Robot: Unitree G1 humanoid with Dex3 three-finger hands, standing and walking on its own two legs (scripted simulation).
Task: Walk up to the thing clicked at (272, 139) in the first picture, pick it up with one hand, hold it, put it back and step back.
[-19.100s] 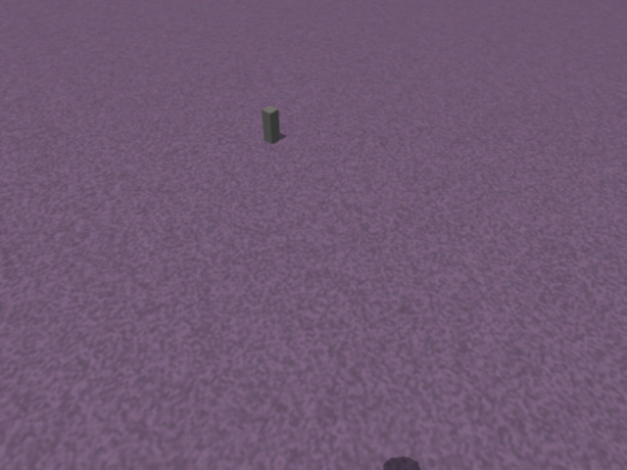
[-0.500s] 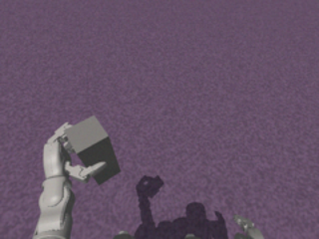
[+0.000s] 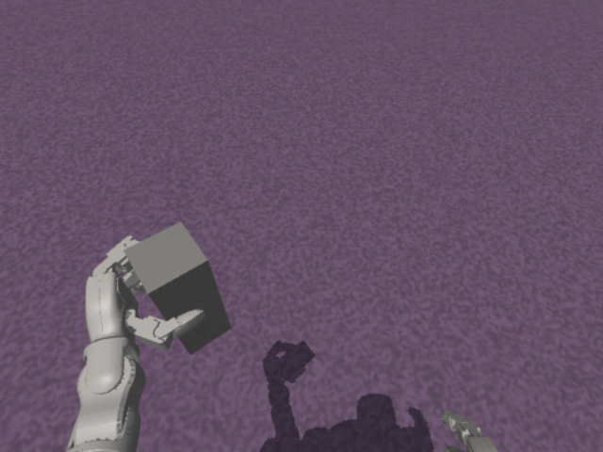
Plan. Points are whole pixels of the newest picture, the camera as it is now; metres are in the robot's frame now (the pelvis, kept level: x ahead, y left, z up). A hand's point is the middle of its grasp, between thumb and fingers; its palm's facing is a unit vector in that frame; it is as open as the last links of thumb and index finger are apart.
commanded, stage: hold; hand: left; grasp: from the side
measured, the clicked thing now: (186, 295) +0.33 +0.16 +0.03
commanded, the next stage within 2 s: none
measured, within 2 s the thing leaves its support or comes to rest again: neither
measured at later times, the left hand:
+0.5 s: hand (157, 287) +0.33 +0.18 +0.07, palm faces +0.24 -0.97 +0.00, open 10.5 cm
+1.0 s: hand (158, 291) +0.32 +0.18 +0.07, palm faces +0.23 -0.97 +0.00, open 10.5 cm
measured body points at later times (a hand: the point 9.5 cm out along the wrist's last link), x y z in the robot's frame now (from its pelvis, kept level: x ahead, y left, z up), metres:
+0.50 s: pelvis +0.00 +0.00 +0.01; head +0.04 +0.00 +0.46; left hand +0.31 +0.23 +0.07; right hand +0.14 -0.24 -0.10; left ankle +0.02 +0.13 -0.69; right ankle -0.01 -0.13 -0.69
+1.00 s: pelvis +0.00 +0.00 +0.01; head +0.04 +0.00 +0.46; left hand +0.30 +0.23 +0.07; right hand +0.14 -0.24 -0.10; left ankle +0.02 +0.13 -0.69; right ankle -0.01 -0.13 -0.69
